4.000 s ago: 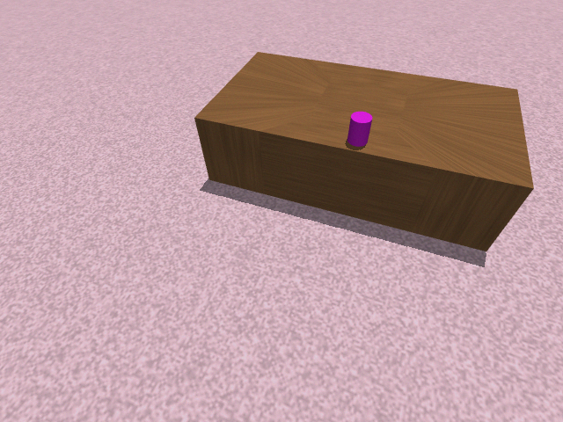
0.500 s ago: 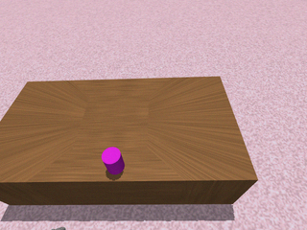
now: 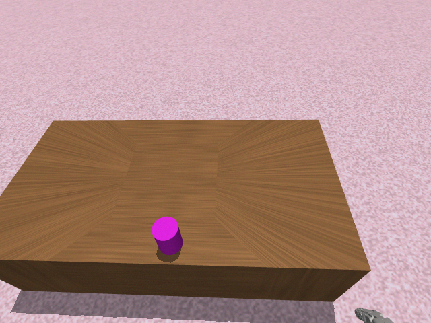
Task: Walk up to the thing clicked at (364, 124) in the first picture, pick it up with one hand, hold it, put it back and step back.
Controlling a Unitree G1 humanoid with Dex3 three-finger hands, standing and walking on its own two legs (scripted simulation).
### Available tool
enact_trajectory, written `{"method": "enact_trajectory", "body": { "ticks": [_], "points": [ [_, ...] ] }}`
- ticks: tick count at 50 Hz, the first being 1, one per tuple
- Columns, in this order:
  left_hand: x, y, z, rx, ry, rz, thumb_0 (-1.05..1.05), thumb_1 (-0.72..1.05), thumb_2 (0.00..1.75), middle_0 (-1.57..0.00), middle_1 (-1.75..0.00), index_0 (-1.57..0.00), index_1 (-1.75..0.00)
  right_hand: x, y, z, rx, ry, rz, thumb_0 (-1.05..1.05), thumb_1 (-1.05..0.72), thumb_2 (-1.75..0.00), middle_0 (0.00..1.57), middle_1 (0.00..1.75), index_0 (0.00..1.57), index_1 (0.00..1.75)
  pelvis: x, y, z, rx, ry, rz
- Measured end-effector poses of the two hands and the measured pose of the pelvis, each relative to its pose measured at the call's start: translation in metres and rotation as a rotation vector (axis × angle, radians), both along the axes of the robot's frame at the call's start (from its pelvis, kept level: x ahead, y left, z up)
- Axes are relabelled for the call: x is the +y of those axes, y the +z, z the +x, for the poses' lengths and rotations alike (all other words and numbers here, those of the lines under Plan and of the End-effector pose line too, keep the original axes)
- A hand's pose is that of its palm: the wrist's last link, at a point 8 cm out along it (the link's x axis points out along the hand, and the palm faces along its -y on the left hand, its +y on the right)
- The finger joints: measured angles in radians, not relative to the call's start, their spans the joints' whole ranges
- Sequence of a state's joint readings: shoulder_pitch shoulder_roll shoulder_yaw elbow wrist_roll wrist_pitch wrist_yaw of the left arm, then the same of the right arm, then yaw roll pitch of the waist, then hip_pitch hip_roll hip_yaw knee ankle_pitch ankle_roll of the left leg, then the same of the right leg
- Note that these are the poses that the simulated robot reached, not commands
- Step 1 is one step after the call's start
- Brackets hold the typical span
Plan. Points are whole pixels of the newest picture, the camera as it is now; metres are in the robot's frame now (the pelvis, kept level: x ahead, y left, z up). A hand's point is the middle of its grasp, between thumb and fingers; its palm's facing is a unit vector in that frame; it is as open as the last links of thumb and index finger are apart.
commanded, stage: walk up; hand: left
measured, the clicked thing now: (168, 236) +0.44 +0.21 -0.33
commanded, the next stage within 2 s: stand in 0.84 s
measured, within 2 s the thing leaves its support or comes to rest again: neither
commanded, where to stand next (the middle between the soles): +0.05 +0.01 m, yaw -1 degrees
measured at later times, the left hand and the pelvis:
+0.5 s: hand out of the picture +0.11 +0.25 -0.15, palm faces -0.03 -0.95 -0.31, open 7.4 cm; pelvis +0.01 +0.00 +0.01, yaw -1 degrees
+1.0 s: hand out of the picture +0.10 +0.25 -0.15, palm faces -0.02 -0.94 -0.33, open 7.4 cm; pelvis +0.02 +0.00 +0.01, yaw +0 degrees
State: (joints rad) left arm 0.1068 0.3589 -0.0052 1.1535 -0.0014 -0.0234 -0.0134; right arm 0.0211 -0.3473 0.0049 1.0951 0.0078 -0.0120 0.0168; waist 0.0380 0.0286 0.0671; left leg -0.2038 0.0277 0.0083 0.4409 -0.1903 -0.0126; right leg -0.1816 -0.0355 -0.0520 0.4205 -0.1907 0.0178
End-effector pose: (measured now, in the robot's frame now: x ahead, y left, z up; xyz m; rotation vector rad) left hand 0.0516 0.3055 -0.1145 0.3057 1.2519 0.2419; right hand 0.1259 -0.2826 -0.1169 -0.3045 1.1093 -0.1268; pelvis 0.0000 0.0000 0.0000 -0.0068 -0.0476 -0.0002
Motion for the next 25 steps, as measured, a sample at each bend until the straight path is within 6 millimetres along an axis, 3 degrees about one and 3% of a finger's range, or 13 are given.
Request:
{"method": "enact_trajectory", "body": {
  "ticks": [6,19,25],
  "points": [
    [-0.003,0.005,0.014,-0.023,-0.008,0.001,0.00,0.91,0.90,-0.20,-0.30,-0.20,-0.30,-0.005,0.000,-0.008,0.031,-0.025,-0.002,0.00,-0.90,-0.90,0.20,0.30,0.21,0.30,-0.001,0.003,0.003,-0.002,-0.001,0.003],
    [-0.013,-0.001,0.043,-0.047,-0.055,-0.039,0.00,0.91,0.90,-0.20,-0.30,-0.20,-0.30,-0.017,0.004,-0.055,0.135,-0.101,-0.044,0.00,-0.90,-0.90,0.20,0.30,0.20,0.30,0.001,0.006,0.006,0.005,-0.010,0.002],
    [-0.013,-0.002,0.049,-0.041,-0.061,-0.045,0.00,0.91,0.90,-0.20,-0.30,-0.20,-0.30,-0.015,0.003,-0.065,0.162,-0.116,-0.046,0.00,-0.90,-0.90,0.20,0.30,0.20,0.30,0.003,0.006,0.009,0.009,-0.011,0.003]
  ]
}}
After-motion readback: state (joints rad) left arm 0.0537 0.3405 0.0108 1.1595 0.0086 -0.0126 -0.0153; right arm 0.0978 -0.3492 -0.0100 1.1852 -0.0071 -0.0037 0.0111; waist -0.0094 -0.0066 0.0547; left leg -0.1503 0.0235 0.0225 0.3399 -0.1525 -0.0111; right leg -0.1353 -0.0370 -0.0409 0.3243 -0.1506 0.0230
